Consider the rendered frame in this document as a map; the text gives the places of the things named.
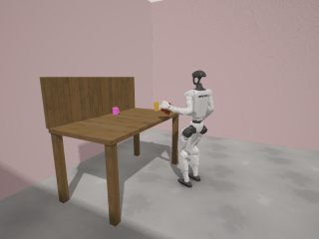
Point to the robot left forearm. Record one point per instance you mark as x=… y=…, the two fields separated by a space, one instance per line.
x=180 y=111

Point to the sponge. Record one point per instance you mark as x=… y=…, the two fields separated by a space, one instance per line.
x=166 y=111

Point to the robot head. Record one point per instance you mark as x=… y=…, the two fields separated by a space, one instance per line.
x=198 y=74

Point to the right robot foot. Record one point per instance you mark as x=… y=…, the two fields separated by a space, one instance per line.
x=196 y=178

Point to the right robot upper arm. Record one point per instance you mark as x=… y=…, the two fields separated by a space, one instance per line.
x=210 y=107

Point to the left robot hand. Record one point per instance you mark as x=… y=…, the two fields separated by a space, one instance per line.
x=164 y=105

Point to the robot right forearm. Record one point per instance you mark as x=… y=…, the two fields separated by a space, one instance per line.
x=206 y=115

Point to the left robot upper arm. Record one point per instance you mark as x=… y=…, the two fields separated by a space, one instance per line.
x=188 y=101

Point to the table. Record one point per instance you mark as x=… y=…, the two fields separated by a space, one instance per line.
x=82 y=108

